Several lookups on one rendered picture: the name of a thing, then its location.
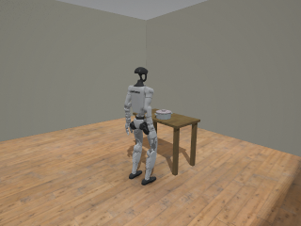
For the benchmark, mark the left robot hand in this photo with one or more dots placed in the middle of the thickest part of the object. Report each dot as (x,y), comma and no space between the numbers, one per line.
(127,125)

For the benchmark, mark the pot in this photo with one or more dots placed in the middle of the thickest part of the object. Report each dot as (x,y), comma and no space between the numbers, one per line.
(160,116)

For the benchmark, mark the right robot hand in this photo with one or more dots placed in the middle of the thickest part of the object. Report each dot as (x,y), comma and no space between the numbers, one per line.
(153,136)

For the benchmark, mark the right robot foot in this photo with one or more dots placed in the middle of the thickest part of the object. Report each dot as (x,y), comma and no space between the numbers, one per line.
(145,181)

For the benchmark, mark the table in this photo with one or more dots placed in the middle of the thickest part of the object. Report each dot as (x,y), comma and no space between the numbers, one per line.
(178,121)

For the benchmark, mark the left robot upper arm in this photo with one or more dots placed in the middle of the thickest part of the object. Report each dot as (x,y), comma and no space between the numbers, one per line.
(128,97)

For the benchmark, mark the robot right forearm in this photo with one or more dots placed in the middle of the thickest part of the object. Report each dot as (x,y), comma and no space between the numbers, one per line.
(148,116)

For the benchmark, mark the lid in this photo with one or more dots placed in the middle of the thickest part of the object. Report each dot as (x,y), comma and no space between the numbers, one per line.
(163,111)

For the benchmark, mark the humanoid robot head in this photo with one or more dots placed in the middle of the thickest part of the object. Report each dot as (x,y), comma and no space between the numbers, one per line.
(140,71)

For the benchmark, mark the right robot upper arm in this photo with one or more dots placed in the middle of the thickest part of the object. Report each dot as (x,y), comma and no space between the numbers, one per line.
(149,92)

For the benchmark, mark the robot left forearm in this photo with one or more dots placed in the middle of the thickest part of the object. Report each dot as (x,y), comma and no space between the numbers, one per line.
(127,113)

